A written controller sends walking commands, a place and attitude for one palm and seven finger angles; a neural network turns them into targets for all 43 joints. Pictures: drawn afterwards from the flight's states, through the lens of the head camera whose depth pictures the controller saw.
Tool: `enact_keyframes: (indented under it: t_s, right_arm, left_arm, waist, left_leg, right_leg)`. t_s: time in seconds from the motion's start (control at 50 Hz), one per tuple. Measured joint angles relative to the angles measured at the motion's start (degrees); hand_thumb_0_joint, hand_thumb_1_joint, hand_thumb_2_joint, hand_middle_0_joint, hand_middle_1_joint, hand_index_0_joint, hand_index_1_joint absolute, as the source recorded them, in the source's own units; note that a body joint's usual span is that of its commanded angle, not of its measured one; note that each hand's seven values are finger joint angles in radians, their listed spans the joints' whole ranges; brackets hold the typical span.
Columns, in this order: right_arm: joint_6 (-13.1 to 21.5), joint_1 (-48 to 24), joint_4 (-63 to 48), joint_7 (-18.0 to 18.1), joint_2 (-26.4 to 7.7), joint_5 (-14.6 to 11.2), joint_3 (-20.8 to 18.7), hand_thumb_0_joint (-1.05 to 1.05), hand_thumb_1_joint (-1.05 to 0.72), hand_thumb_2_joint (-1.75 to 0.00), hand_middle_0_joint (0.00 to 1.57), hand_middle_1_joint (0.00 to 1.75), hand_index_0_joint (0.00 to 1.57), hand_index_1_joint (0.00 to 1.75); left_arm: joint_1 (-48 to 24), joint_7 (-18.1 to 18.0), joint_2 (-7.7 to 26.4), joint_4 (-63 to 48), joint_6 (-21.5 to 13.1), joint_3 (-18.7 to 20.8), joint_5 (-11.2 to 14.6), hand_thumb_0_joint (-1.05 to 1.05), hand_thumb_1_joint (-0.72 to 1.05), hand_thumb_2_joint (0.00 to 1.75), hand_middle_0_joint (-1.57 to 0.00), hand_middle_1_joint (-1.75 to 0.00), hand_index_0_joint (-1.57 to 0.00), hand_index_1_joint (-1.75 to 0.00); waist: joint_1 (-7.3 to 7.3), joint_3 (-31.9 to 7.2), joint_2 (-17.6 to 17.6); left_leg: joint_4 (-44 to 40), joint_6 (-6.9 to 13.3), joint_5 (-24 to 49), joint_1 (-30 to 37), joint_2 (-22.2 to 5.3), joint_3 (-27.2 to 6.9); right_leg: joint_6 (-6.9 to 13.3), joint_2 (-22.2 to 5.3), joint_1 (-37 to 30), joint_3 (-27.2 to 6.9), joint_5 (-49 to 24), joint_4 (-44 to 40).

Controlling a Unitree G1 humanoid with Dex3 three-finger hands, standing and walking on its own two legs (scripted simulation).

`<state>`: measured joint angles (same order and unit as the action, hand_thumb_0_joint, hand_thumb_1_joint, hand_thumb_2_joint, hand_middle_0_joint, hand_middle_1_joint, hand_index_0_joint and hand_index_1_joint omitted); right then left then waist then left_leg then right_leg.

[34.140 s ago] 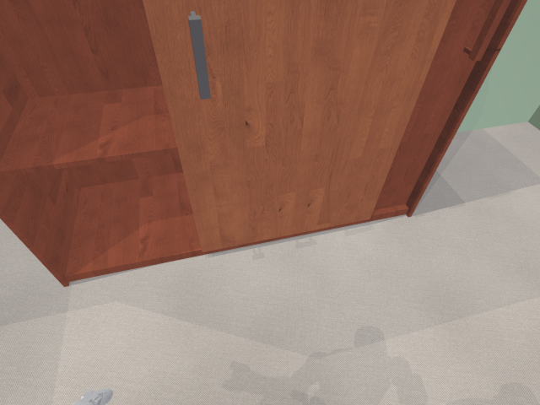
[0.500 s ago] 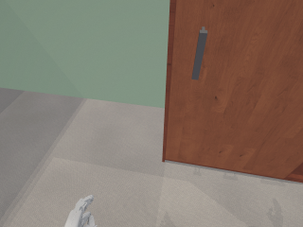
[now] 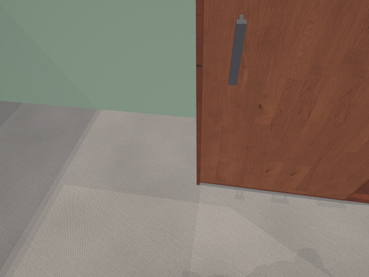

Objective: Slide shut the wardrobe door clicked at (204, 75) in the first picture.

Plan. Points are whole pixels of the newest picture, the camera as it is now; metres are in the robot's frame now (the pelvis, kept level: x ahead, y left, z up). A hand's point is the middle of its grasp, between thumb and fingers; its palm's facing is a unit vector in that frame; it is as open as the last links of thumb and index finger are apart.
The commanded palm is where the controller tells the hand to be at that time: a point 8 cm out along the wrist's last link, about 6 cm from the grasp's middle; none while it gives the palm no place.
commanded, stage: let the arm hang, fingers relaxed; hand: right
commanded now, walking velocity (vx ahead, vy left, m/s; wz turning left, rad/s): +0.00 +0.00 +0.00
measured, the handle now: (236, 51) +0.68 -0.11 +0.13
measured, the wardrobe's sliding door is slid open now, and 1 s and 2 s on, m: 0.00 0.00 0.00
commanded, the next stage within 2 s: look to check the result in 0.72 s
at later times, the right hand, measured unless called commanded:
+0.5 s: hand out of the picture +0.08 -0.27 -0.14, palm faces -0.02 +0.94 -0.35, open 7.4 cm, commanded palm none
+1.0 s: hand out of the picture +0.09 -0.25 -0.15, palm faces -0.07 +0.95 -0.32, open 7.4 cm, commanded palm none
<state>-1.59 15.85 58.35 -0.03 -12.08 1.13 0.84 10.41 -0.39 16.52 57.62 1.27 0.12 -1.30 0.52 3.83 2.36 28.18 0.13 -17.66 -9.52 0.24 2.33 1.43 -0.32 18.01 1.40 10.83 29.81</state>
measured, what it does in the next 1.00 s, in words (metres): stands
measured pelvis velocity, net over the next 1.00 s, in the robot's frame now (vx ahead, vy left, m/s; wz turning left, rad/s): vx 0.02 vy -0.01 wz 0.02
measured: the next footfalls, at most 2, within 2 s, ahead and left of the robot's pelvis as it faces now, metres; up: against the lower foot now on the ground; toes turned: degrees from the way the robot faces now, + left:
none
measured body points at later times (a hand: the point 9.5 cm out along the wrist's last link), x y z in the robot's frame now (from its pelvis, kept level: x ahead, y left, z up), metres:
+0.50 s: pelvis +0.00 -0.02 +0.01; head +0.01 -0.01 +0.46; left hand +0.08 +0.26 -0.13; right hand +0.08 -0.32 -0.12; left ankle -0.03 +0.12 -0.74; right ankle +0.06 -0.10 -0.74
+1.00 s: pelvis +0.02 -0.01 +0.01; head +0.04 -0.01 +0.46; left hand +0.08 +0.29 -0.12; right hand +0.09 -0.30 -0.13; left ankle -0.03 +0.12 -0.74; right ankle +0.06 -0.10 -0.74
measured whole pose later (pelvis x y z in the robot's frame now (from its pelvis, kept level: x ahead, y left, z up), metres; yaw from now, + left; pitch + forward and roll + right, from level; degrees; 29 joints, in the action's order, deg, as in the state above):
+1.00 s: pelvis +0.02 -0.01 +0.01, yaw +1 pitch -1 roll +0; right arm 0.9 7.2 65.2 -0.2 -19.0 1.0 -0.2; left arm 5.2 -0.1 19.6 65.6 -0.3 -0.1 -0.6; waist 0.7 3.6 0.4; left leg 16.9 -1.0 -13.0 -3.0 -1.1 0.6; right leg 2.2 1.1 10.7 3.2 6.7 18.3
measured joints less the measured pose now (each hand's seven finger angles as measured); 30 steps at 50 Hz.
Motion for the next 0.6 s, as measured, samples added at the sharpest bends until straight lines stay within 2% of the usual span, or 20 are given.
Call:
enact_keyframes:
  t_s: [0.12, 0.32, 0.6]
  right_arm:
    - [0.7, 0.4, 6.5, -0.1, -2.3, -0.2, -1.1, 0.01, -0.94, -0.89, 0.2, 0.3, 0.2, 0.3]
    - [1.5, -3.9, 8.1, 0.3, -6.2, -0.1, -2.0, 0.01, -0.92, -0.9, 0.2, 0.3, 0.2, 0.3]
    - [2.9, -10.1, 5.3, -0.1, -7.3, 0.1, -1.4, 0.01, -0.91, -0.9, 0.2, 0.3, 0.2, 0.3]
  left_arm:
    - [1.4, -0.6, -0.8, 5.4, 0.0, 0.0, 0.3, 0.0, 0.9, 0.9, -0.2, -0.3, -0.2, -0.3]
    - [-1.3, -0.2, -1.0, 7.3, -0.5, 0.2, 0.4, 0.0, 0.9, 0.9, -0.2, -0.3, -0.2, -0.3]
    - [-6.2, 0.7, 2.3, 6.7, -1.7, 0.4, 0.4, 0.0, 0.9, 0.9, -0.2, -0.3, -0.2, -0.3]
  waist:
    - [-0.97, 1.2, -0.9]
    - [-0.68, 0.1, -3.2]
    - [-0.02, -2.3, -3.1]
  left_leg:
    - [-5.2, -0.2, 2.9, 2.4, 0.2, 0.1]
    - [-7.1, -1.1, 4.1, 3.6, -1.1, -0.6]
    - [-8.7, -1.6, 4.5, 4.7, -1.9, -1.4]
  right_leg:
    - [0.3, -0.1, -1.5, -0.1, -1.8, -3.3]
    - [1.2, 1.2, -3.8, 0.8, -3.7, -7.2]
    - [1.5, 2.0, -6.1, 1.7, -5.0, -10.7]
